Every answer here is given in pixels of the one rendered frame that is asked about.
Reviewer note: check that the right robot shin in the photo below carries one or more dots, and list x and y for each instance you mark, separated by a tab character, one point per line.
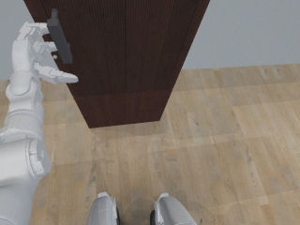
161	195

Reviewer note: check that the robot left forearm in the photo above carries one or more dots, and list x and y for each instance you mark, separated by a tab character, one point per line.
25	114

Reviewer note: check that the left robot thigh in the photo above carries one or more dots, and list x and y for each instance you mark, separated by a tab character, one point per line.
103	211

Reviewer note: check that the left robot upper arm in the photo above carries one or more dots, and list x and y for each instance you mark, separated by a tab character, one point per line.
22	164

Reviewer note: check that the robot left hand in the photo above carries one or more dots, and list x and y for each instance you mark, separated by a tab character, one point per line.
26	57

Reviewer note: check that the cupboard door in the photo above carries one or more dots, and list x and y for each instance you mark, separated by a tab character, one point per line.
123	46

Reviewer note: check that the handle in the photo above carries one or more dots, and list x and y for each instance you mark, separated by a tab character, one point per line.
59	38

